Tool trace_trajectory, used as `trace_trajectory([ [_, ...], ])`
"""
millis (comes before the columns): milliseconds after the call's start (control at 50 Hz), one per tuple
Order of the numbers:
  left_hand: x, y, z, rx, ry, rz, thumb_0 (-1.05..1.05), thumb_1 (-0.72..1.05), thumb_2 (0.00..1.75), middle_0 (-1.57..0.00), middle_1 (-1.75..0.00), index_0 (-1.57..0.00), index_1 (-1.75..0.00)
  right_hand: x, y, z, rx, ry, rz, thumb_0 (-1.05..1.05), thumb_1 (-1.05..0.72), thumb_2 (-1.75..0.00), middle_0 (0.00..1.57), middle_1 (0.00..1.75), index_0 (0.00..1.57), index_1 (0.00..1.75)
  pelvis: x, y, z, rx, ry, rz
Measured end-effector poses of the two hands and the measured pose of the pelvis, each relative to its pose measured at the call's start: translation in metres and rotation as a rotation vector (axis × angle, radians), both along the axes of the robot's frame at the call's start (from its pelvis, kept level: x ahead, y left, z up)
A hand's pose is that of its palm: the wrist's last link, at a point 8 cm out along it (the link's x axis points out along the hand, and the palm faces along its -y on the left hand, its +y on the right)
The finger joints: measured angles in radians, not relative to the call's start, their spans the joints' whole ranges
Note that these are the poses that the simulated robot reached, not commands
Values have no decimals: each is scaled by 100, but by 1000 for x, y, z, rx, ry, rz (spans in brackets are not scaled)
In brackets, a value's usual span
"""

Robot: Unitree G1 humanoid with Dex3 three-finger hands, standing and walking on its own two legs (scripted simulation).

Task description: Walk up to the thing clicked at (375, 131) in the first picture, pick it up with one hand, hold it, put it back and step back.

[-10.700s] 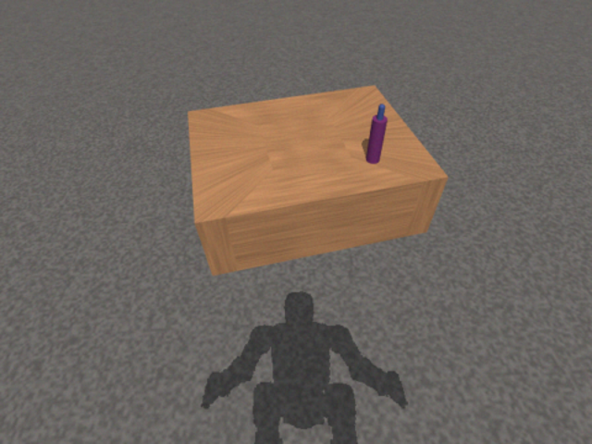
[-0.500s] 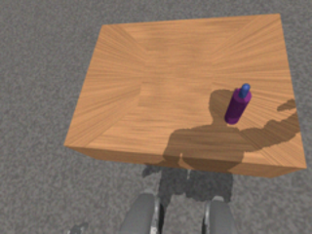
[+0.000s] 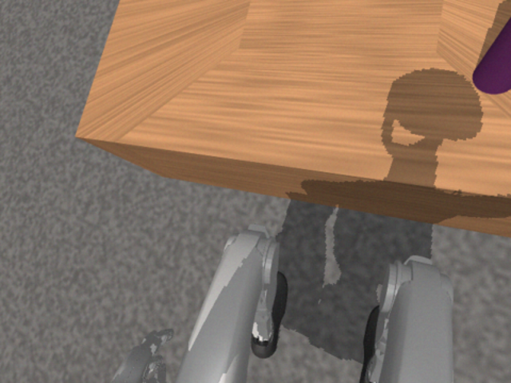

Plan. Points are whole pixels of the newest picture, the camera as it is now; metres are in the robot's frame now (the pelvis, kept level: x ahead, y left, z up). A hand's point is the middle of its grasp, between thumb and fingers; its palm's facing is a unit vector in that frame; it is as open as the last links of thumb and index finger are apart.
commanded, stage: close in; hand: right
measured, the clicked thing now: out of the picture +0.58 -0.23 +0.02
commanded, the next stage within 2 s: rest palm in 0.66 s
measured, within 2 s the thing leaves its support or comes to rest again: neither
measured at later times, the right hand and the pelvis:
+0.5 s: hand out of the picture +0.57 -0.25 -0.01, palm faces +0.14 +0.99 -0.01, open 17.5 cm; pelvis -0.01 +0.00 -0.04, yaw +0 degrees
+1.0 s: hand out of the picture +0.57 -0.23 -0.02, palm faces +0.15 +0.99 -0.02, open 17.4 cm; pelvis +0.00 +0.01 -0.04, yaw -2 degrees
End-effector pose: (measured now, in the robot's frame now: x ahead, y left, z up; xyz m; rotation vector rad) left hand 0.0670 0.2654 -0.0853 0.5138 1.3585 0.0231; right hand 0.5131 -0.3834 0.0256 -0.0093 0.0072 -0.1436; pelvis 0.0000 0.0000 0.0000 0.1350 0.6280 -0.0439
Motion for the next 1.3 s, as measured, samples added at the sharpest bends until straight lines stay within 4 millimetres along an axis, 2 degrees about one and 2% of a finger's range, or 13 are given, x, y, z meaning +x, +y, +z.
trace_trajectory([
  [80,-29,2,-21,9,66,31,1,92,89,-20,-30,-20,-30,7,10,-25,1,-5,-13,-2,53,-1,8,4,7,4,-8,1,-26,4,-13,4],
  [160,-53,4,-35,21,121,64,1,91,89,-20,-30,-20,-30,15,25,-41,-8,-9,-14,-2,53,-1,8,3,7,3,-13,2,-45,7,-24,6],
  [220,-66,5,-40,31,142,95,1,91,89,-20,-30,-21,-30,20,39,-46,-20,-8,-1,-2,54,-1,8,3,7,3,-15,2,-52,7,-28,7],
  [300,-72,5,-41,38,142,133,1,91,89,-20,-30,-21,-30,24,55,-44,-18,-2,9,-2,55,0,8,3,7,3,-15,1,-54,8,-25,7],
  [480,-60,5,-38,24,100,150,0,91,89,-21,-30,-21,-30,26,78,-36,0,25,6,-2,54,-1,8,3,7,3,-10,0,-44,-2,-8,3],
  [760,-26,18,-43,36,88,107,0,91,89,-20,-30,-21,-30,27,95,-47,-4,16,-12,-2,56,-2,6,4,5,4,-2,3,-42,-25,12,-11],
  [980,-19,23,-49,24,88,112,0,88,92,-21,-30,-19,-32,24,104,-48,-7,27,-7,-2,53,-2,8,4,7,4,0,6,-41,-36,12,-13],
  [1300,-33,24,-53,39,118,124,0,90,91,-21,-31,-20,-31,31,107,-52,-9,11,2,-2,47,-4,45,21,43,22,-4,5,-51,-33,0,-12],
])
